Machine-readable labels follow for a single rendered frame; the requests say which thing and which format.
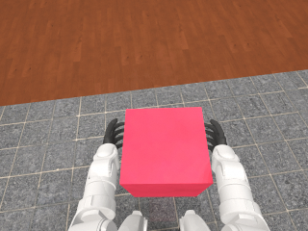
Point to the right robot thigh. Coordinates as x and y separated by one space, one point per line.
193 222

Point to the left robot forearm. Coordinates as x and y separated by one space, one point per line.
99 195

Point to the carton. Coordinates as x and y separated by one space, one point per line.
165 153

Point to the robot right hand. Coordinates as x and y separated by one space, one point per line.
217 135

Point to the left robot shin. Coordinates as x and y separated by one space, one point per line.
136 212

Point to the right robot forearm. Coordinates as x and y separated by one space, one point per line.
236 200

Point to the robot left upper arm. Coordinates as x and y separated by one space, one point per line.
102 224

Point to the robot left hand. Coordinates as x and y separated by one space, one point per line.
111 132

